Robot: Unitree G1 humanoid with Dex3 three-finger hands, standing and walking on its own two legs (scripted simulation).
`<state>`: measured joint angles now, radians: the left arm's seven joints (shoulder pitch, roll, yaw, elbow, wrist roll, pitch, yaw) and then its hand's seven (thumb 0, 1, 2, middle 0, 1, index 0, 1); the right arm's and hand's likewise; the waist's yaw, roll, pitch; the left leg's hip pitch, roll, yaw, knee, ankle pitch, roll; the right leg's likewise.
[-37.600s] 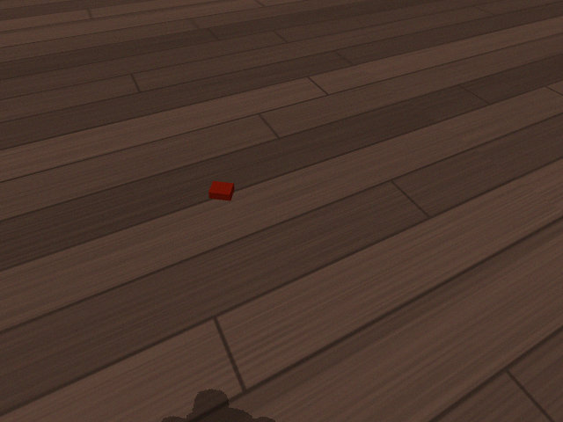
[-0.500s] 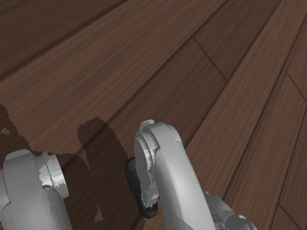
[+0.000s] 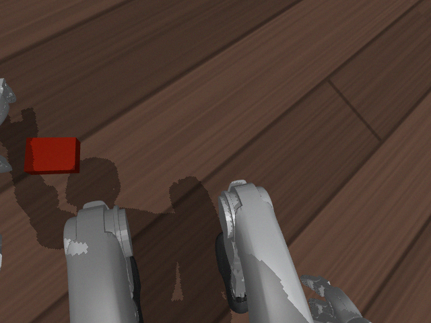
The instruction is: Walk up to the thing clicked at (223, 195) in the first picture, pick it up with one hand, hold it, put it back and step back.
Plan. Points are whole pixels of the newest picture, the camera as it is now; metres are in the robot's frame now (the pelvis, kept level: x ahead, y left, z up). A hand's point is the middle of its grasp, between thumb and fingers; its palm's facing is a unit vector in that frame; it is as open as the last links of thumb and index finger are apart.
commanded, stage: withdraw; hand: left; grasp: from above
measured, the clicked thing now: (53, 156) +0.47 +0.30 -0.33
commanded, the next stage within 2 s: home in 0.36 s
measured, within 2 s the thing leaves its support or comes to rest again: neither
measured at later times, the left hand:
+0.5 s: hand (14, 129) +0.48 +0.32 -0.17, palm faces -0.31 -0.05 -0.95, open 13.8 cm
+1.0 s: hand out of the picture +0.34 +0.32 -0.02, palm faces -0.28 -0.59 -0.76, open 8.4 cm
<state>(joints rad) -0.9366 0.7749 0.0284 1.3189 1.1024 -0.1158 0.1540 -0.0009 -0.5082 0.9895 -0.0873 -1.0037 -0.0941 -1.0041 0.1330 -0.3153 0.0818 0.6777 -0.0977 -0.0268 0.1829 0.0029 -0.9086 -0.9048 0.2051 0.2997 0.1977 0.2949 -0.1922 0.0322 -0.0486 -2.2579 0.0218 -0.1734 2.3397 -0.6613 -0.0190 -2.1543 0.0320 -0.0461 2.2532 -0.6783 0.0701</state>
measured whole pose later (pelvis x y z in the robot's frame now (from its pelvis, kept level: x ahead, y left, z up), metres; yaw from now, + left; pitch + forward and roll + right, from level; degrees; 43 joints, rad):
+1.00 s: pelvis +0.00 +0.00 +0.08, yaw +3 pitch +33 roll -7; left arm -0.32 0.60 0.14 0.50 0.56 -0.04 -0.05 0.00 0.69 0.86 -0.21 -0.33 -0.21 -0.33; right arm 0.13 -0.30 -0.03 0.63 -0.01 0.04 0.06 0.01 -0.90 -0.90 0.21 0.30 0.20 0.29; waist -0.06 0.02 -0.16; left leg -2.01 0.02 -0.13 2.08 -0.65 -0.01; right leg -1.92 0.00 -0.03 2.01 -0.68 0.06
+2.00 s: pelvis +0.09 +0.00 +0.36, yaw +10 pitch +11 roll -2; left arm 0.52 0.21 0.04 -0.14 -0.06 0.47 0.02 0.01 0.91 0.90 -0.20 -0.30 -0.20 -0.30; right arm 0.28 -0.23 0.02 0.51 0.02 -0.23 -0.19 0.01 -0.90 -0.90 0.21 0.30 0.20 0.29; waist -0.04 0.06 -0.18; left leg -0.72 0.04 -0.07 1.01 -0.47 -0.03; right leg -0.65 -0.02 -0.05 0.96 -0.49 0.02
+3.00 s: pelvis +0.08 +0.00 +0.36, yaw +10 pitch +10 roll -3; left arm 0.51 0.22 0.03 -0.13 -0.06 0.46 0.02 0.01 0.91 0.90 -0.20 -0.30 -0.20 -0.30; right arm 0.29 -0.22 0.03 0.54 0.01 -0.24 -0.18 0.02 -0.90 -0.90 0.21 0.30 0.20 0.30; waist -0.04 0.05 -0.16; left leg -0.71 0.04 -0.06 1.02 -0.48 -0.02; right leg -0.64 -0.02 -0.04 0.95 -0.48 0.03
